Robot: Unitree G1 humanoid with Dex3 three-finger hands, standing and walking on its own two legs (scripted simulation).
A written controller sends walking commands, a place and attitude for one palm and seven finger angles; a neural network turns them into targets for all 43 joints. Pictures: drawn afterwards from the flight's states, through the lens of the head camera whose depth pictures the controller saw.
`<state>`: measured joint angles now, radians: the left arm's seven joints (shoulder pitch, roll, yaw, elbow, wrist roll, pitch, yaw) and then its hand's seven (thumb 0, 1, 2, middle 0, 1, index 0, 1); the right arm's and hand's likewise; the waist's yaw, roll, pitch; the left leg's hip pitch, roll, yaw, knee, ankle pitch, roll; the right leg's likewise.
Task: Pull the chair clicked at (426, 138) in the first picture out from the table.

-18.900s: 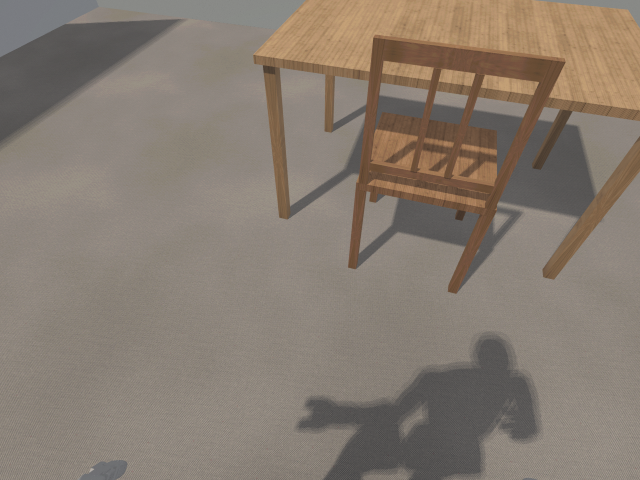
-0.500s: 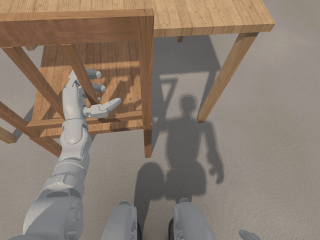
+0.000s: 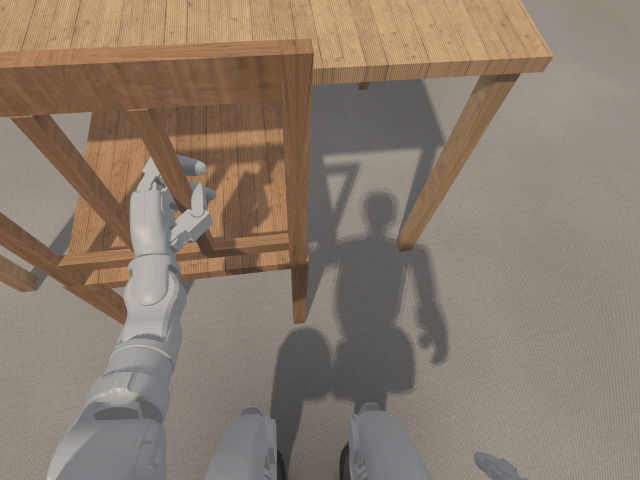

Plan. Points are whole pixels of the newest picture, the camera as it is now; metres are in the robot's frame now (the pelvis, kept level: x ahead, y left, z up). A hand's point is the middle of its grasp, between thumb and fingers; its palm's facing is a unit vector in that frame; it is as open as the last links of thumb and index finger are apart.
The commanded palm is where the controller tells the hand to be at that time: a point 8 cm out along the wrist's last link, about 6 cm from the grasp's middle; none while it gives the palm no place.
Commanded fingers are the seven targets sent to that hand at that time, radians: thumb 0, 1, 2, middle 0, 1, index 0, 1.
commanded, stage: hook a spindle and tug to test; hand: left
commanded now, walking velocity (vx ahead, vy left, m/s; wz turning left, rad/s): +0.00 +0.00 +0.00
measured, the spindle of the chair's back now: (102, 200) +0.45 +0.26 +0.02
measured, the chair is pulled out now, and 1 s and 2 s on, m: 0.01 0.08 0.19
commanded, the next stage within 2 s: step backward, pulling the chair out in 0.34 s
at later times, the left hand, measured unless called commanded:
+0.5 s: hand (200, 236) +0.40 +0.14 +0.02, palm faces +0.09 -0.99 -0.06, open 5.2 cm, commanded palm +0.38 +0.18 +0.02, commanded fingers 0.00 0.90 0.90 -0.50 -1.45 -0.50 -1.45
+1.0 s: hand (198, 259) +0.37 +0.13 +0.04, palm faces +0.02 -0.99 -0.14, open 5.1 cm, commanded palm +0.35 +0.18 +0.04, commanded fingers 0.00 0.90 0.90 -0.50 -1.45 -0.50 -1.45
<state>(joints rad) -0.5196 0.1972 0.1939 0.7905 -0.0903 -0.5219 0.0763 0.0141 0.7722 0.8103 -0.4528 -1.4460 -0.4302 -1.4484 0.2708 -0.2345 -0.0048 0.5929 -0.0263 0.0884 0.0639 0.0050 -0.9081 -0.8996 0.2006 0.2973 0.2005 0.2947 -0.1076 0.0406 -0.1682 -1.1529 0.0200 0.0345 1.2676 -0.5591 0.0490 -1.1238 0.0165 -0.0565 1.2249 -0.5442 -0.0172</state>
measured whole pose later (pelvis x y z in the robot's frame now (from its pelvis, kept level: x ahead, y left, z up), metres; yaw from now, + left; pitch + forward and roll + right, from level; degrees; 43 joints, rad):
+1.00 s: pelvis +0.00 +0.00 +0.10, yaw -1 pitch +9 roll -1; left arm -0.43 0.20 0.08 0.95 -0.08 -0.22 0.07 0.06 0.75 0.81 -0.35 -1.16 -0.49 -1.45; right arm 0.27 -0.23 0.00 0.65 0.03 0.12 -0.09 0.00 -0.91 -0.90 0.20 0.30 0.20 0.29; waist -0.09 0.02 0.06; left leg -0.48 0.01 0.07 0.61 -0.28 0.04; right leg -0.46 0.03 -0.01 0.56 -0.25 -0.01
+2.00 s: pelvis -0.08 -0.01 +0.10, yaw +2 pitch +0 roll -1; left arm -0.47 0.16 -0.05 1.07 -0.04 -0.22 0.09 0.05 0.70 0.85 -0.36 -1.25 -0.50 -1.45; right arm 0.23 -0.22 0.02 0.77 0.03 -0.05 -0.12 0.01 -0.91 -0.90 0.20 0.30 0.20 0.30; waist -0.04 -0.01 0.12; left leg -0.45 -0.01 0.04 0.61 -0.17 0.05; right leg -0.45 0.01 -0.04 0.63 -0.24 -0.01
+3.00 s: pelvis -0.17 +0.00 +0.10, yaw +5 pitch +2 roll -1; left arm -0.52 0.17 0.01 1.05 -0.02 -0.23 0.07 0.05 0.70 0.81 -0.41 -1.28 -0.50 -1.45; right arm 0.21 -0.22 -0.02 0.76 0.02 -0.01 -0.11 0.01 -0.90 -0.90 0.20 0.30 0.20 0.30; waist -0.07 0.02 0.15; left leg -0.42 0.05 -0.03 0.66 -0.32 -0.04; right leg -0.45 0.00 -0.03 0.54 -0.13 0.00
